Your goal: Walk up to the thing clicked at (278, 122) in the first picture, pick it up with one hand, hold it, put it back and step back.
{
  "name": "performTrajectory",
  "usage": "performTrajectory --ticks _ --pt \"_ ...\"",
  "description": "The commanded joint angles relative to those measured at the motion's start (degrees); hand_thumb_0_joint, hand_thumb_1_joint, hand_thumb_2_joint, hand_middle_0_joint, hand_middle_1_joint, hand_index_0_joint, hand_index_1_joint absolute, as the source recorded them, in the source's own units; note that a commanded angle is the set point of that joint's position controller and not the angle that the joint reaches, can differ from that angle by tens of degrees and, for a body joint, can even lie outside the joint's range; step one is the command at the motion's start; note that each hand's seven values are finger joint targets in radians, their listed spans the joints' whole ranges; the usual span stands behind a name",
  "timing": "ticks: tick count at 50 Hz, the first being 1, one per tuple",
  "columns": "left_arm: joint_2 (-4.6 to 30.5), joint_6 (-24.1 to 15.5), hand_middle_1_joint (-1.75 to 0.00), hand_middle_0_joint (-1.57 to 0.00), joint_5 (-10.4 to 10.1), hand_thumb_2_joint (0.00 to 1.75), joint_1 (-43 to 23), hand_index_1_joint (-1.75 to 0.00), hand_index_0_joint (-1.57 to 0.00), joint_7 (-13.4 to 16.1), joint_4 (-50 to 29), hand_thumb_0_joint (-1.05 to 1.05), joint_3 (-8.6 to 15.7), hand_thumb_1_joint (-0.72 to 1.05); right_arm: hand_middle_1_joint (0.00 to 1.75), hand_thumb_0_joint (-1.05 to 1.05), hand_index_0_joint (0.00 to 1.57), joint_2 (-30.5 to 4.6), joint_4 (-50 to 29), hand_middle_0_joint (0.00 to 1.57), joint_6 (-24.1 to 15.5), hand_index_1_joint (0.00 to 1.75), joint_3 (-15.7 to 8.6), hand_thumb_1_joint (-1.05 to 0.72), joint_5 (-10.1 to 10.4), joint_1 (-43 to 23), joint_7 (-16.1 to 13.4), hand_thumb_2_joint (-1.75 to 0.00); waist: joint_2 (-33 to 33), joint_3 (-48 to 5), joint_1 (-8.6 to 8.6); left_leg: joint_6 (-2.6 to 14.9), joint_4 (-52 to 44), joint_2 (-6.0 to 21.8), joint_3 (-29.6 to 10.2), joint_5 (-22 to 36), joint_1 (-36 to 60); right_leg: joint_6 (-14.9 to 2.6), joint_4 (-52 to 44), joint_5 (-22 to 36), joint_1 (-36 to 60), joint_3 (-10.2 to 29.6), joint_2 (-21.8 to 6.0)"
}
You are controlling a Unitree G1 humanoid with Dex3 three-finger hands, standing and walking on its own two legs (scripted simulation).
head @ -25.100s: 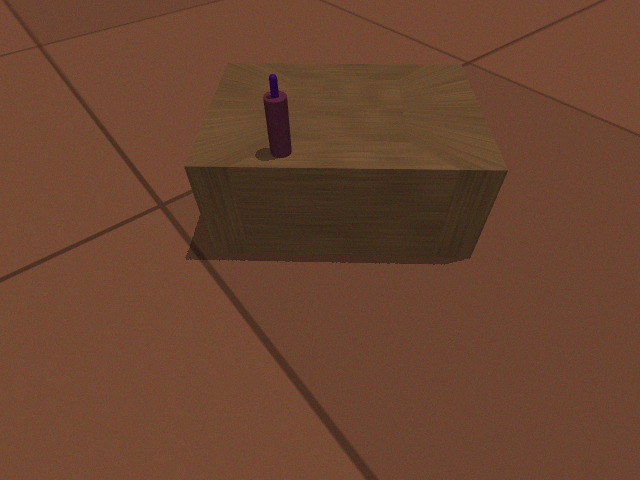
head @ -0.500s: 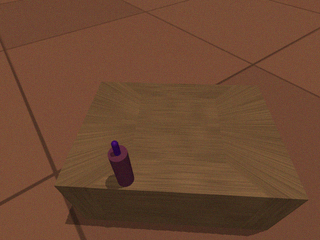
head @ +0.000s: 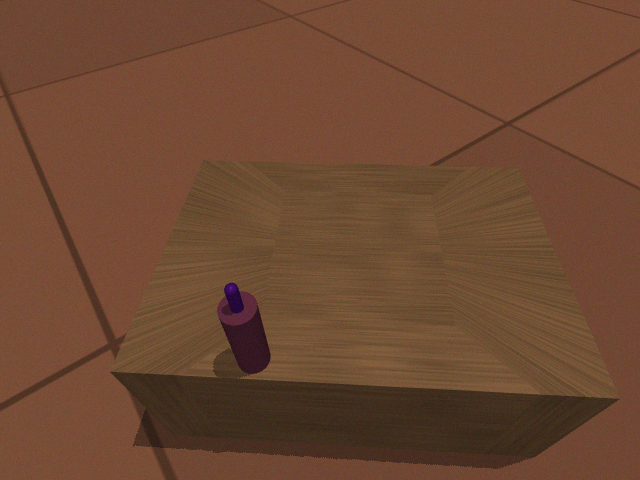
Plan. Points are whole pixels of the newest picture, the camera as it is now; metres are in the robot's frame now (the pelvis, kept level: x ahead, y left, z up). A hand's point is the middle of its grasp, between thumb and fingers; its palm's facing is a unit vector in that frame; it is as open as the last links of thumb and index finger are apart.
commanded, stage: stand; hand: left
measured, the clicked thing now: (243, 326) +0.43 +0.19 -0.20
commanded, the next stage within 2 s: step back in 1.32 s
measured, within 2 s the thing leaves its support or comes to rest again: neither
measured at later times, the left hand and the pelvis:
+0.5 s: hand out of the picture +0.07 +0.26 -0.16, palm faces -0.03 -0.94 -0.35, open 7.4 cm; pelvis +0.01 +0.00 +0.00, yaw +0 degrees
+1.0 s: hand out of the picture +0.08 +0.26 -0.16, palm faces -0.03 -0.94 -0.35, open 7.4 cm; pelvis +0.02 +0.00 +0.00, yaw +0 degrees
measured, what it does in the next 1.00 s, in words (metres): stands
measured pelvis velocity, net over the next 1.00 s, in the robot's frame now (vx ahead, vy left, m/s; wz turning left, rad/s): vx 0.02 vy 0.00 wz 0.00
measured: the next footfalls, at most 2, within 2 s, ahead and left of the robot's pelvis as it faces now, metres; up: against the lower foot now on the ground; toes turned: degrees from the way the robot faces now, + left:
left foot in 1.86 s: -0.09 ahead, +0.13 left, +0.00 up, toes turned +3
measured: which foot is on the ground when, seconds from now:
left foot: down 0.00-1.00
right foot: down 0.00-1.00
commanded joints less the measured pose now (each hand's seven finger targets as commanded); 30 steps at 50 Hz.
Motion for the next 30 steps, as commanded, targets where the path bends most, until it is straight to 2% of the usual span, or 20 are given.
performTrajectory --ticks 1,4,7,10,14,19,22,26,28,29,30 --pt "12.2 -0.74 -0.3 -0.2 -0.36 0.9 -2.22 -0.3 -0.2 0.57 -2.69 0.0 2.26 0.9 0.3 0.0 0.2 -11.73 -2.72 0.2 -0.71 0.3 -1.77 -0.9 0.3 -1.35 -0.51 -0.9 -0.51 -2.04 -0.27 2.25 -3.82 4.66 -4.25 3.08 0.76 -1.65 -4.56 3.99 -1.97 4.72 -5.42" --pt "11.96 -0.59 -0.3 -0.2 -0.23 0.9 -1.64 -0.3 -0.2 0.43 -2.64 0.0 2.17 0.9 0.3 0.0 0.2 -12.07 -2.84 0.2 -0.71 0.3 -1.98 -0.9 0.3 -2.22 -0.44 -0.9 -0.22 -1.45 0.02 2.23 -4.57 4.81 -4.79 1.11 0.43 -1.83 -4.57 1.54 -2.67 4.32 -5.18" --pt "12.2 -0.8 -0.3 -0.2 -0.28 0.9 -1.8 -0.3 -0.2 0.49 -2.91 0.0 2.35 0.9 0.3 0.0 0.2 -12.0 -2.92 0.2 -0.83 0.3 -2.01 -0.9 0.29 -1.76 -0.33 -0.9 -0.65 -3.03 -0.09 2.56 -3.94 5.01 -4.55 3.8 1.1 -1.93 -4.53 4.0 -1.53 4.68 -5.61" --pt "12.22 -0.78 -0.3 -0.2 -0.28 0.9 -1.66 -0.3 -0.2 0.41 -3.13 0.0 2.39 0.9 0.3 0.0 0.2 -12.23 -3.07 0.2 -0.95 0.3 -2.02 -0.9 0.25 -2.24 -0.37 -0.9 0.0 -3.05 0.0 2.52 -4.02 4.88 -4.43 3.5 1.28 -1.87 -4.52 4.31 -1.75 4.62 -5.6" --pt "12.46 -0.83 -0.3 -0.2 -0.4 0.9 -2.14 -0.3 -0.2 0.42 -3.48 0.0 2.54 0.9 0.3 0.0 0.2 -12.25 -3.12 0.2 -1.09 0.3 -1.87 -0.9 0.35 -1.66 -0.4 -0.9 -0.5 -4.09 -0.36 2.55 -3.64 5.1 -4.26 7.65 1.63 -1.74 -3.73 7.53 -0.4 4.61 -5.81" --pt "12.54 -0.69 -0.3 -0.2 -0.44 0.9 -1.96 -0.3 -0.2 0.31 -3.56 0.0 2.43 0.9 0.3 0.0 0.2 -12.4 -3.01 0.2 -0.98 0.3 -1.85 -0.9 0.45 -2.09 -0.39 -0.9 -0.75 -3.71 -0.27 2.35 -3.91 5.07 -4.46 6.76 1.99 -1.73 -4.18 6.3 -1.06 4.43 -5.74" --pt "12.37 -0.53 -0.3 -0.2 -0.45 0.9 -1.91 -0.3 -0.2 0.27 -3.54 0.0 2.42 0.9 0.3 0.0 0.2 -12.43 -2.9 0.2 -0.86 0.3 -1.86 -0.9 0.43 -2.04 -0.35 -0.9 -0.59 -2.85 -0.33 2.32 -4.28 4.84 -4.49 3.44 0.94 -1.8 -4.47 4.3 -1.32 4.35 -5.75" --pt "12.35 -0.8 -0.3 -0.2 -0.44 0.9 -1.77 -0.3 -0.2 0.36 -3.85 0.0 2.41 0.9 0.3 0.0 0.2 -12.58 -3.14 0.2 -1.04 0.3 -1.91 -0.9 0.5 -2.33 -0.27 -0.9 -0.92 -4.49 -0.22 2.49 -3.29 5.2 -4.48 9.36 2.41 -1.72 -4.08 8.53 -0.28 4.14 -5.9" --pt "12.42 -0.84 -0.3 -0.2 -0.48 0.9 -1.71 -0.3 -0.2 0.35 -3.92 0.0 2.41 0.9 0.3 0.0 0.2 -12.42 -3.07 0.2 -1.06 0.3 -1.77 -0.9 0.54 -1.78 -0.3 -0.9 -1.03 -4.9 -0.38 2.51 -3.15 5.19 -4.2 10.18 2.73 -1.67 -3.9 9.78 0.17 4.23 -6.06" --pt "12.54 -0.73 -0.3 -0.2 -0.6 0.9 -1.78 -0.3 -0.2 0.3 -3.98 0.0 2.45 0.9 0.3 0.0 0.2 -12.57 -2.97 0.2 -1.02 0.3 -1.75 -0.9 0.5 -1.86 -0.31 -0.9 -0.58 -4.12 -0.48 2.36 -3.58 4.87 -4.07 8.11 2.32 -1.66 -4.36 8.22 -0.59 4.32 -5.89" --pt "12.66 -0.66 -0.3 -0.2 -0.51 0.9 -2.0 -0.3 -0.2 0.35 -4.16 0.0 2.58 0.9 0.3 0.0 0.2 -12.89 -3.14 0.2 -1.05 0.3 -1.96 -0.9 0.43 -2.36 -0.43 -0.9 -0.48 -4.52 -0.22 2.56 -3.16 5.34 -4.21 9.72 2.79 -1.85 -3.87 9.13 -0.1 4.26 -6.06"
